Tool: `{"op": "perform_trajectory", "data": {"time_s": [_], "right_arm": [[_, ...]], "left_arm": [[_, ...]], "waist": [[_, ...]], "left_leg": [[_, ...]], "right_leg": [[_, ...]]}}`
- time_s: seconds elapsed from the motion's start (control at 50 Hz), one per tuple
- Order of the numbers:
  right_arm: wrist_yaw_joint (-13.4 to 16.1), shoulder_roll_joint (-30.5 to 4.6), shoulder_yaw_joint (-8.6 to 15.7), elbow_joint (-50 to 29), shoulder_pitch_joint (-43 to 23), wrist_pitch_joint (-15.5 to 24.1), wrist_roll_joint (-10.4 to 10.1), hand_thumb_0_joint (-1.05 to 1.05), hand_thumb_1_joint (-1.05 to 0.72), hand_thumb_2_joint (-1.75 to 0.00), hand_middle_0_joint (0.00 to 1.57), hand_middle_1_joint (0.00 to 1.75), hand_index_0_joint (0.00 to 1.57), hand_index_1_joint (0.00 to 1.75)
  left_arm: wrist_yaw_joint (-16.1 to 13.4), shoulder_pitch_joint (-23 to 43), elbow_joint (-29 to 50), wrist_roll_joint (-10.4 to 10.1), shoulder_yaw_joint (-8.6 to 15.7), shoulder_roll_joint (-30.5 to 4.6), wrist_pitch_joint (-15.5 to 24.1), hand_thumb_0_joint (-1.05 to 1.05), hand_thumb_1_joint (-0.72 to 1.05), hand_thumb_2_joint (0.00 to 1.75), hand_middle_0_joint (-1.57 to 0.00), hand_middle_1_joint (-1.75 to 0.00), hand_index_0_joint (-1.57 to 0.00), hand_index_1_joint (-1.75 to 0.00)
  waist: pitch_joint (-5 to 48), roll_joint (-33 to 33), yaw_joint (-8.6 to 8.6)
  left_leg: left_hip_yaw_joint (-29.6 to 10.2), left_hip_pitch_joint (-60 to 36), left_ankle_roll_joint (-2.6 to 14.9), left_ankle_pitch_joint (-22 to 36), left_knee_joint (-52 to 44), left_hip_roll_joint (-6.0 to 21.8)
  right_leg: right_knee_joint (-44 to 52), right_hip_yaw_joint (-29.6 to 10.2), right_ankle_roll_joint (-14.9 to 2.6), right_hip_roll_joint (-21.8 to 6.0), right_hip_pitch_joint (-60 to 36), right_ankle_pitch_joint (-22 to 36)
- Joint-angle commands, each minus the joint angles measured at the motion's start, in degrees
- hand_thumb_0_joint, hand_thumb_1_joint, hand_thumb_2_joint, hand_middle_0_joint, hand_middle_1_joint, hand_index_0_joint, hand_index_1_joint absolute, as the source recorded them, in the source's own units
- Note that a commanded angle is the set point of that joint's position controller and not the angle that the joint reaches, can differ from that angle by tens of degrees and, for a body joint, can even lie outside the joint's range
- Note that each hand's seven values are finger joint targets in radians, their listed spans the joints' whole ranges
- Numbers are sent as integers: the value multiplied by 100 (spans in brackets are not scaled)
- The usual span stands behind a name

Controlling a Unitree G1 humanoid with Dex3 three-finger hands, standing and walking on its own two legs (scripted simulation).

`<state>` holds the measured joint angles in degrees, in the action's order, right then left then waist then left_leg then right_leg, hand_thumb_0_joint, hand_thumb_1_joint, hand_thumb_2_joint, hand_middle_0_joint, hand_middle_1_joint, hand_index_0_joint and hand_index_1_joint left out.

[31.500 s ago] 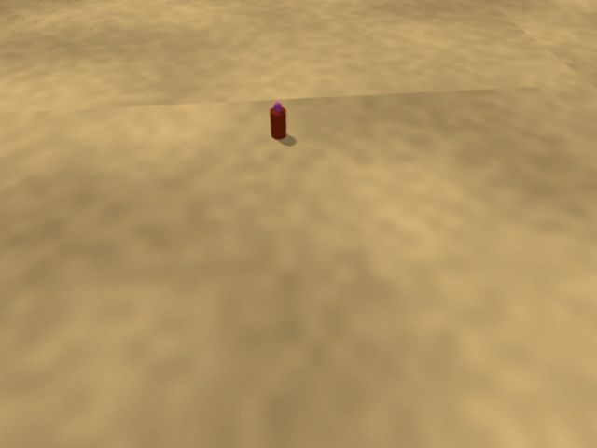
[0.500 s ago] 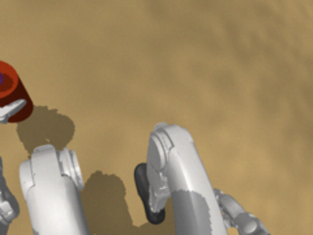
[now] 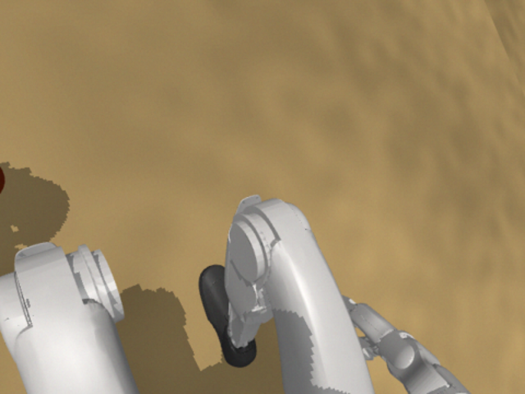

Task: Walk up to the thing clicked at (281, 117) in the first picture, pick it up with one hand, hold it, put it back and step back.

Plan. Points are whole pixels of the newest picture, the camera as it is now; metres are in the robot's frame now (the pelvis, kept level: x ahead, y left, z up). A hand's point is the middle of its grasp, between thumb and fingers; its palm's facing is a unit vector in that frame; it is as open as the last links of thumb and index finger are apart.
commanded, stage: lower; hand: left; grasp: from the side
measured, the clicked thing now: out of the picture +0.46 +0.28 -0.17
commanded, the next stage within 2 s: loosen in 0.30 s
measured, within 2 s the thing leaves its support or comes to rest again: rests again in 0.94 s
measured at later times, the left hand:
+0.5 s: hand out of the picture +0.46 +0.28 -0.17, palm faces +0.30 -0.95 -0.04, open 11.6 cm
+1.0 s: hand out of the picture +0.47 +0.29 -0.15, palm faces +0.30 -0.95 -0.02, open 14.3 cm
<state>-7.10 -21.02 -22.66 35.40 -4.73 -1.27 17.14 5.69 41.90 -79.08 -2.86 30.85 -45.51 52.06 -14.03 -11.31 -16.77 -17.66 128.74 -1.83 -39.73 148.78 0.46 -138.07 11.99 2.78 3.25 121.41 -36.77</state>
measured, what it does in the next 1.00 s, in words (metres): stands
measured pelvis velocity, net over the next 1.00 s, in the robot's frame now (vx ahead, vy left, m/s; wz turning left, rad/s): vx -0.01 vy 0.01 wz -0.04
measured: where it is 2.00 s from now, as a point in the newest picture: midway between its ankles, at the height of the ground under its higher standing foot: (171, 365)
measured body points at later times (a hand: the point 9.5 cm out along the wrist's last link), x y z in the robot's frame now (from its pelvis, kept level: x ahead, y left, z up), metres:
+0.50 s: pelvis +0.00 +0.01 +0.00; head +0.25 +0.16 +0.33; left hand +0.44 +0.33 -0.17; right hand +0.14 -0.26 -0.05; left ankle +0.08 +0.13 -0.26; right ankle +0.13 -0.12 -0.26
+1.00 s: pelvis -0.01 +0.01 +0.00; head +0.23 +0.17 +0.34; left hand +0.44 +0.34 -0.15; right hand +0.14 -0.25 -0.05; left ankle +0.08 +0.13 -0.26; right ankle +0.13 -0.12 -0.26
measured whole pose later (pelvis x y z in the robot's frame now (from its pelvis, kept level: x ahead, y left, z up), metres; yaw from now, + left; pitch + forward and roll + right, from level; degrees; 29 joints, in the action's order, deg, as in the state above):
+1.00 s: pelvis -0.01 +0.01 +0.00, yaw -3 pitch +15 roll -17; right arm -7.3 -21.2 -27.9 31.9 -7.4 -2.6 18.8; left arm 3.7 43.3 -83.1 -4.5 28.1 -50.0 56.9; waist -15.7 -13.3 -16.8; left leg -20.5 127.7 -0.8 -40.3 150.5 1.1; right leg -136.8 14.1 4.0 4.8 119.3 -35.7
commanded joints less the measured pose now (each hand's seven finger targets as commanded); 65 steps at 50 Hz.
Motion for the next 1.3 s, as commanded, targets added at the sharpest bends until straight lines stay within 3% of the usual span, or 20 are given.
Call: {"op": "perform_trajectory", "data": {"time_s": [0.0, 0.1, 0.2, 0.26, 0.34, 0.36, 0.4, 0.44, 0.52, 0.64, 0.7, 0.72, 0.74, 0.8, 0.88, 1.08, 1.14, 1.18, 1.24, 1.28], "right_arm": [[113, -1936, 432, -97, 430, -51, 68, 0, -91, -90, 20, 30, 20, 30], [125, -1996, 328, -146, 319, -29, 134, 0, -91, -91, 20, 30, 20, 30], [129, -2042, 301, -159, 290, -24, 173, 0, -91, -91, 20, 30, 20, 30], [135, -2032, 255, -154, 248, -24, 197, 0, -91, -91, 20, 30, 20, 30], [132, -2077, 219, -165, 226, -56, 223, 0, -91, -90, 20, 30, 20, 30], [121, -2049, 195, -157, 204, -59, 220, 0, -91, -90, 20, 30, 20, 30], [124, -2060, 193, -146, 221, -62, 230, 0, -92, -90, 20, 30, 20, 30], [120, -2063, 147, -197, 187, -73, 237, 0, -93, -90, 20, 30, 20, 30], [115, -2073, 165, -207, 107, -62, 223, 0, -93, -90, 20, 30, 20, 30], [127, -2045, 173, -163, 107, -77, 246, 0, -93, -90, 20, 30, 20, 30], [120, -2061, 161, -184, 112, -111, 251, 0, -92, -90, 20, 30, 20, 30], [117, -2044, 168, -169, 56, -114, 241, 0, -92, -90, 20, 30, 20, 30], [113, -2063, 160, -244, 55, -117, 228, 0, -92, -90, 20, 30, 20, 30], [119, -2060, 162, -261, 111, -157, 216, 0, -92, -90, 20, 30, 20, 30], [104, -2042, 125, -359, 108, -212, 182, 0, -91, -90, 20, 30, 20, 30], [108, -2016, 51, -439, 2, -153, 181, 0, -88, -90, 20, 30, 20, 30], [148, -2050, 77, -391, 50, -180, 180, 0, -89, -90, 20, 30, 20, 30], [162, -2064, 100, -363, 120, -222, 172, 0, -89, -90, 20, 30, 20, 30], [203, -2036, 229, -246, 303, -280, 106, 0, -90, -90, 20, 30, 20, 30], [238, -2042, 383, -336, 408, -343, 40, 0, -90, -90, 20, 30, 20, 30]], "left_arm": [[-34, 1988, 1339, -141, 211, -1710, 905, 0, 8, 123, -123, -140, -125, -139], [-79, 1967, 1376, -170, 275, -1884, 1006, 0, 8, 124, -122, -140, -124, -140], [-150, 1968, 1397, -179, 209, -1774, 1040, 0, 7, 126, -123, -141, -125, -141], [-156, 2090, 1408, -145, 65, -1744, 1054, 0, 10, 127, -125, -143, -127, -143], [-232, 2017, 1262, -107, 83, -1806, 1063, 0, 11, 129, -126, -144, -128, -144], [-227, 2063, 1199, -123, -28, -1698, 1059, 0, 11, 129, -125, -143, -126, -143], [-254, 1923, 1100, -141, 28, -1711, 1065, 0, 10, 120, -130, -139, -131, -138], [-287, 2010, 1207, -155, 88, -1854, 1096, 0, -3, 104, -117, -123, -120, -122], [-257, 1948, 1217, -264, 116, -1735, 1126, 0, -12, 74, -101, -100, -103, -98], [-270, 1933, 1273, -147, 34, -1792, 1096, 0, -24, 54, -87, -81, -89, -79], [-304, 1940, 1272, -125, 40, -1803, 1098, 0, -34, 42, -63, -58, -65, -57], [-285, 1919, 1166, -130, -90, -1646, 1070, 0, -36, 36, -56, -51, -57, -49], [-299, 1918, 1008, -130, -84, -1625, 1039, 0, -37, 31, -53, -46, -54, -45], [-247, 1590, 542, -134, -277, -1339, 899, 0, -42, 28, -48, -41, -49, -40], [-210, 1404, 395, -172, -272, -1317, 824, 0, -43, 24, -41, -35, -42, -34], [-186, 1812, 515, -246, -150, -1616, 1067, 0, -48, 7, -9, -6, -9, -5], [-117, 1853, 787, -181, 56, -1979, 1089, 0, -46, 6, -5, -3, -6, -3], [-75, 1810, 1132, -190, 387, -2383, 1057, 0, -52, 5, -6, -4, -6, -3], [50, 1793, 1707, -235, 468, -2403, 853, 0, -51, 5, -5, -3, -6, -3], [130, 1782, 2306, -217, 615, -2658, 618, 0, -55, 4, -6, -4, -6, -3]], "waist": [[3836, 3245, -422], [3882, 3368, -431], [3884, 3438, -523], [3752, 3400, -591], [3693, 3371, -650], [3592, 3279, -633], [3678, 3148, -608], [3659, 3228, -579], [3585, 3239, -553], [3531, 3345, -564], [3558, 3434, -566], [3402, 3397, -584], [3311, 3291, -667], [3157, 2956, -694], [3078, 2767, -595], [3027, 2697, -654], [3146, 3020, -509], [3415, 3327, -345], [3772, 3775, -151], [4347, 4125, 3]], "left_leg": [[481, -2634, 54, 753, -1650, 289], [457, -2798, 37, 961, -1572, 317], [372, -2983, 5, 1215, -1544, 349], [343, -2856, 21, 1097, -1532, 346], [270, -2928, 4, 1179, -1530, 374], [292, -2761, 26, 1057, -1497, 355], [300, -2750, 46, 1070, -1444, 353], [287, -2714, 38, 1038, -1484, 348], [268, -2721, 21, 975, -1508, 358], [260, -2806, 2, 1009, -1526, 386], [199, -2909, -31, 1142, -1593, 390], [208, -2816, -16, 1036, -1599, 388], [185, -2701, -1, 932, -1623, 393], [205, -2555, 41, 804, -1614, 387], [163, -2433, 65, 709, -1668, 370], [216, -2199, 129, 309, -1609, 379], [219, -2453, 79, 431, -1690, 410], [261, -2627, 41, 626, -1724, 414], [306, -3050, -28, 890, -1897, 432], [376, -3395, -59, 1130, -2014, 433]], "right_leg": [[1074, 440, -336, 173, -1845, 1116], [1045, 456, -326, 210, -1982, 1320], [988, 522, -307, 225, -2030, 1546], [1012, 548, -299, 225, -1988, 1484], [977, 619, -292, 239, -1950, 1529], [999, 594, -295, 250, -1960, 1466], [1038, 600, -272, 268, -2088, 1501], [1041, 622, -277, 274, -2119, 1463], [1019, 654, -290, 302, -2037, 1405], [1004, 666, -310, 314, -1966, 1436], [963, 720, -320, 308, -1928, 1498], [970, 712, -324, 297, -1845, 1423], [992, 740, -321, 302, -1801, 1348], [1097, 751, -296, 314, -1779, 1270], [1129, 785, -290, 321, -1748, 1167], [1181, 751, -287, 368, -1796, 889], [1131, 726, -307, 339, -1777, 949], [1093, 685, -335, 341, -1932, 1073], [1045, 615, -376, 290, -1877, 1195], [1070, 541, -401, 261, -2026, 1348]]}}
